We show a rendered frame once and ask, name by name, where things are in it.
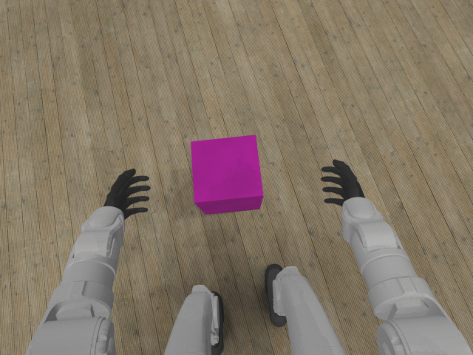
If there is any robot right thigh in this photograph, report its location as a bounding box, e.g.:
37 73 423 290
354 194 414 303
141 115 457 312
273 274 346 355

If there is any carton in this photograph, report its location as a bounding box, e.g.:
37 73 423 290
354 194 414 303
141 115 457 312
191 135 263 214

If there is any robot left upper arm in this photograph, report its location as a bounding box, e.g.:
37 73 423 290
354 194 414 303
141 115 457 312
30 317 116 355

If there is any robot thigh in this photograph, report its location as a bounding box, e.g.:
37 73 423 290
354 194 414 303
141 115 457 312
164 292 220 355
273 274 346 355

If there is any right robot forearm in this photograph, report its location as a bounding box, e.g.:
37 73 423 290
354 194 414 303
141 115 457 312
341 197 473 355

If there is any robot right upper arm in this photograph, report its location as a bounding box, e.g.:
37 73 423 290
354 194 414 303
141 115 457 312
377 315 471 355

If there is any robot left thigh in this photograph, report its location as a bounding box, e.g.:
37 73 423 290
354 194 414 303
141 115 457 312
164 292 220 355

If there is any robot right hand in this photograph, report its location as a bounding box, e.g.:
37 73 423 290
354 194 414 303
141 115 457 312
321 159 365 206

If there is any robot left hand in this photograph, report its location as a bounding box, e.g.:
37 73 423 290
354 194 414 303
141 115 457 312
104 169 150 219

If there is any left robot forearm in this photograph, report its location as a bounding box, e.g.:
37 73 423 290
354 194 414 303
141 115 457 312
25 206 125 355

